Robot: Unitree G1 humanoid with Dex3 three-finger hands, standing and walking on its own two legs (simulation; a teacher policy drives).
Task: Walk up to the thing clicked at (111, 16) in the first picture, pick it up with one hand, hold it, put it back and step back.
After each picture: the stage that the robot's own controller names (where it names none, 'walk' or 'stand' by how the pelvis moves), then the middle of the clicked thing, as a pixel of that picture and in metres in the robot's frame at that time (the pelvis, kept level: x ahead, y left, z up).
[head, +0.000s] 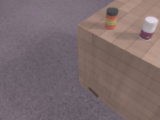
stand; (111, 18) +0.84 -0.13 -0.04
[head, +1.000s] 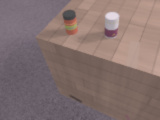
walk; (70, 22) +0.73 +0.15 -0.02
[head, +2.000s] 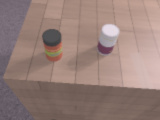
stand; (53, 46) +0.47 +0.15 +0.00
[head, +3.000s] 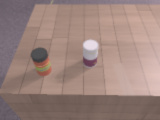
stand; (41, 62) +0.47 +0.22 -0.03
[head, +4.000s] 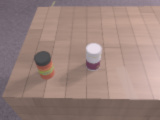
stand; (45, 65) +0.46 +0.21 -0.04
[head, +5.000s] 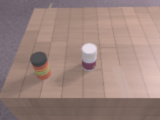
stand; (41, 66) +0.47 +0.22 -0.04
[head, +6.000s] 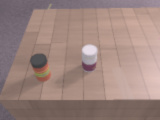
stand; (41, 67) +0.46 +0.22 -0.04
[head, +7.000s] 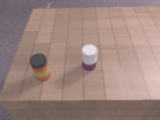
rise first; (40, 68) +0.45 +0.22 -0.04
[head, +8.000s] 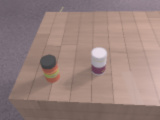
rise first; (50, 69) +0.45 +0.21 -0.04
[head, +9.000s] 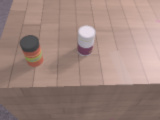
go down; (32, 51) +0.48 +0.19 -0.01
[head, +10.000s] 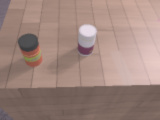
go down; (31, 51) +0.48 +0.19 +0.01
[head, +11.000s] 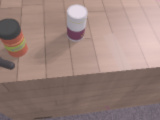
close in; (13, 39) +0.48 +0.21 +0.05
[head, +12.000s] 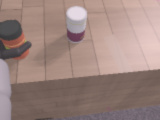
lift; (14, 40) +0.47 +0.20 +0.05
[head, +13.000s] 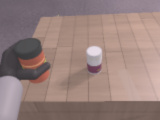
lift; (33, 61) +0.32 +0.17 +0.18
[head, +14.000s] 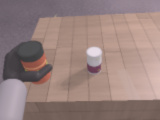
hold; (35, 63) +0.33 +0.17 +0.17
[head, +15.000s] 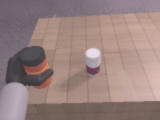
hold; (37, 68) +0.33 +0.17 +0.15
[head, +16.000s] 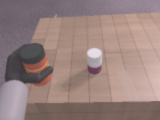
hold; (36, 65) +0.33 +0.17 +0.16
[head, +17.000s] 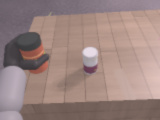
crouch; (33, 53) +0.38 +0.18 +0.16
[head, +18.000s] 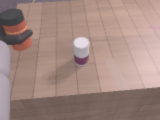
lower; (17, 30) +0.47 +0.21 +0.16
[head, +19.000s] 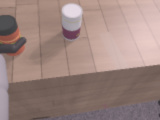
lower; (9, 36) +0.49 +0.20 +0.05
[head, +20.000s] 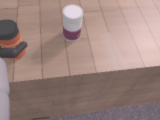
lower; (10, 40) +0.47 +0.20 +0.05
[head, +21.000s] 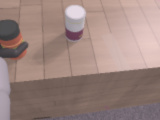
lower; (12, 40) +0.47 +0.20 +0.05
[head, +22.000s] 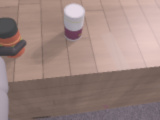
lower; (9, 39) +0.48 +0.21 +0.05
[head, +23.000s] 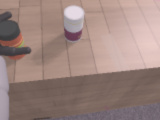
open; (12, 41) +0.47 +0.20 +0.05
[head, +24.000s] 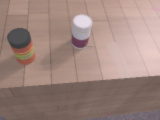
sink last; (22, 47) +0.46 +0.19 +0.03
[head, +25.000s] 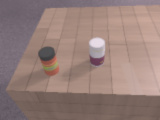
sink last; (49, 61) +0.48 +0.21 +0.01
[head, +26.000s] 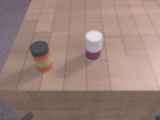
stand; (42, 57) +0.46 +0.20 +0.02
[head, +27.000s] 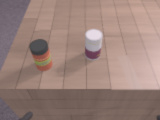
stand; (41, 55) +0.46 +0.20 +0.03
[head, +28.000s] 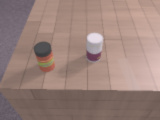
stand; (45, 57) +0.47 +0.20 +0.01
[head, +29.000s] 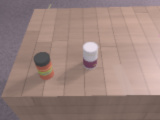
stand; (44, 66) +0.47 +0.21 -0.04
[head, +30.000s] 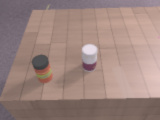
stand; (42, 69) +0.45 +0.21 -0.04
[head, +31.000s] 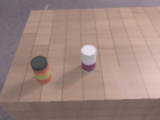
stand; (41, 70) +0.45 +0.22 -0.04
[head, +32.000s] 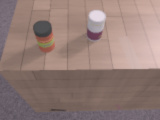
walk; (44, 37) +0.51 +0.18 -0.01
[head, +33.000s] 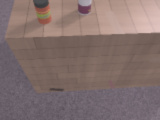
walk; (42, 10) +0.69 +0.24 -0.02
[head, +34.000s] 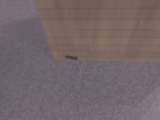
walk; out of the picture +1.01 +0.18 -0.01
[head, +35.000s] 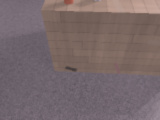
stand; out of the picture +1.07 +0.17 -0.03
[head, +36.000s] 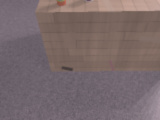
stand; out of the picture +1.11 +0.20 -0.04
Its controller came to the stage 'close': yes
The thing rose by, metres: 0.20
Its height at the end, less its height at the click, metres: +0.00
